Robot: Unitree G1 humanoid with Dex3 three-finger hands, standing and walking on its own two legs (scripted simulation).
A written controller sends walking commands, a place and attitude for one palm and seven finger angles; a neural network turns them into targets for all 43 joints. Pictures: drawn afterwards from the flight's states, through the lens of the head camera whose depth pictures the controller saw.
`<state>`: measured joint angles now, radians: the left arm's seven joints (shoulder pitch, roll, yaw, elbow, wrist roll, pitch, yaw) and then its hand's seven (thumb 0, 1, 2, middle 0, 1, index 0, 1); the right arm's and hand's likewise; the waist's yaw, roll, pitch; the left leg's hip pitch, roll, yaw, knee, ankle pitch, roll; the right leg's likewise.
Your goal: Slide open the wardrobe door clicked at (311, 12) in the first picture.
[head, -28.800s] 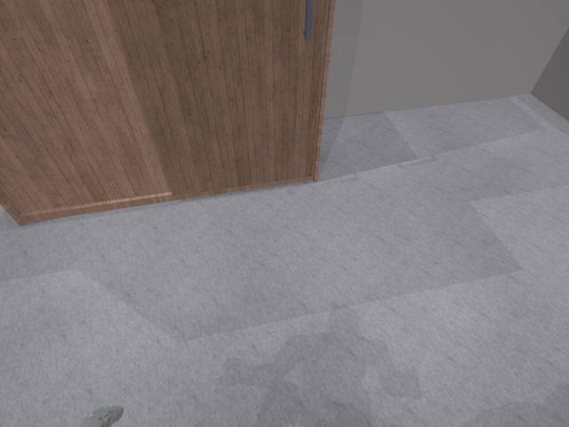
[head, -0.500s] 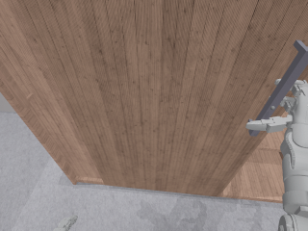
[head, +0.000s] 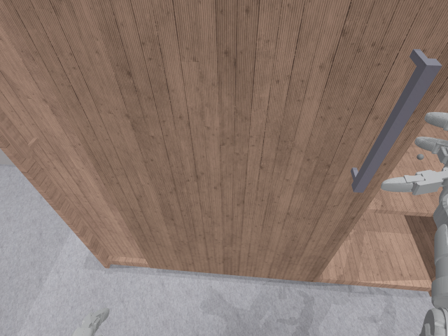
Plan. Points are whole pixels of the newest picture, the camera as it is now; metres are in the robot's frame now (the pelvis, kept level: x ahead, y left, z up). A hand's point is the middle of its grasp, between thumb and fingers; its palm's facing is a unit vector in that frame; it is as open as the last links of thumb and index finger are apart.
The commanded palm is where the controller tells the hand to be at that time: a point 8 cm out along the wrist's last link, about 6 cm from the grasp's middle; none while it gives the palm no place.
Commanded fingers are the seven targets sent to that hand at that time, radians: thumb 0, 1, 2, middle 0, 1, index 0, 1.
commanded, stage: slip the hand off the handle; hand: right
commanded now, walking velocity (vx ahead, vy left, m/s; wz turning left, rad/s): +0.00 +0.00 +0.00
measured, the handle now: (382, 132) +0.46 -0.25 +0.15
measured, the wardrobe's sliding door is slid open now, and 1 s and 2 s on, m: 0.49 0.49 0.49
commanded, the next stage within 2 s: draw the hand back to the body in 0.88 s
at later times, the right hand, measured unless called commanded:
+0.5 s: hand (440, 179) +0.36 -0.32 +0.14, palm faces +0.38 +0.91 -0.17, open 14.7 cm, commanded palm +0.30 -0.35 +0.15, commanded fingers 0.00 0.55 -0.20 0.25 1.15 0.25 1.15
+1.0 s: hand out of the picture +0.27 -0.30 +0.15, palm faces +0.38 +0.91 -0.16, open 14.7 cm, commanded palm +0.23 -0.33 +0.15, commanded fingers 0.00 0.55 -0.20 0.25 1.15 0.25 1.15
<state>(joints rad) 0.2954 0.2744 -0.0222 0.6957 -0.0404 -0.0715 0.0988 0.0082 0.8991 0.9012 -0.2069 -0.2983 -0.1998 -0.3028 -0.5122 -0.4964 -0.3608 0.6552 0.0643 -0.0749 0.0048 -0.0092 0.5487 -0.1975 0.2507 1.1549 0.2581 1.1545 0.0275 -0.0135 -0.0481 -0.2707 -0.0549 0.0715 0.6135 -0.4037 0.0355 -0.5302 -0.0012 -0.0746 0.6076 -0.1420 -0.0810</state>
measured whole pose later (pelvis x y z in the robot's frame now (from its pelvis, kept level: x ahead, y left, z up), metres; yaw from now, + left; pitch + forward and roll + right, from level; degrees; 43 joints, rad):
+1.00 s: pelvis -0.03 -0.01 +0.00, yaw -1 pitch -3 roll +2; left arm 0.19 0.23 -0.08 0.66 -0.04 -0.18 0.12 0.01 0.90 0.90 -0.21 -0.30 -0.20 -0.30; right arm -0.12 -0.39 -0.32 0.17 0.13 0.02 0.01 -0.01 0.55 -0.20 0.25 1.15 0.26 1.15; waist -0.05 -0.03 -0.02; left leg -0.19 -0.04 0.07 0.60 -0.37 0.02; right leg -0.43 0.04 -0.04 0.56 -0.14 -0.08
